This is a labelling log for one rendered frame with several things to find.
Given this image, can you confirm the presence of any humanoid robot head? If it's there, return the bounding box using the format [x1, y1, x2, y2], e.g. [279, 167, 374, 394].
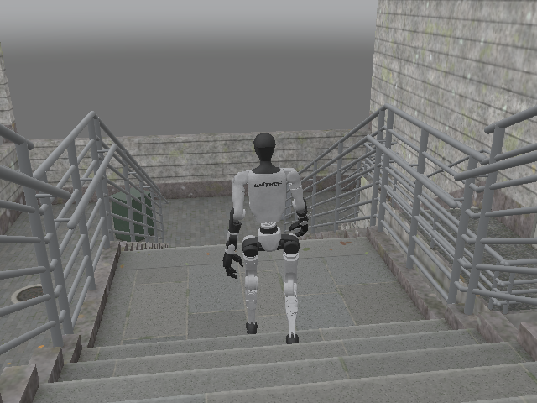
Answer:
[252, 133, 280, 174]

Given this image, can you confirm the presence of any right robot forearm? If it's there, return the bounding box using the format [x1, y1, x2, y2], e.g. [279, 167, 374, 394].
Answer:
[296, 197, 309, 226]

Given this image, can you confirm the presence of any right robot hand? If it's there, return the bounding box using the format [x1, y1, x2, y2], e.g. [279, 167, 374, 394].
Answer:
[289, 221, 308, 237]

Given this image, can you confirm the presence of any right robot upper arm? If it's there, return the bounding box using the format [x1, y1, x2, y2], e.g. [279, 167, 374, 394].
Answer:
[283, 168, 305, 211]

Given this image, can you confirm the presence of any left robot forearm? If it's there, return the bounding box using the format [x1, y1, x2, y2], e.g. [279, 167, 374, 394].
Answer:
[225, 208, 242, 254]

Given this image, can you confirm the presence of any right robot thigh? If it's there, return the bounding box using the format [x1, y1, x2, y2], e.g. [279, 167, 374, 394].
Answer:
[281, 233, 300, 296]

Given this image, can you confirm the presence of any left robot upper arm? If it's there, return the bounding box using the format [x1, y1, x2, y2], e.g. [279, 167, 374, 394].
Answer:
[232, 170, 249, 220]

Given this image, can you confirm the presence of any left robot hand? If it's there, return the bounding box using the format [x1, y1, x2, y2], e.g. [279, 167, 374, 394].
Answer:
[223, 252, 243, 279]

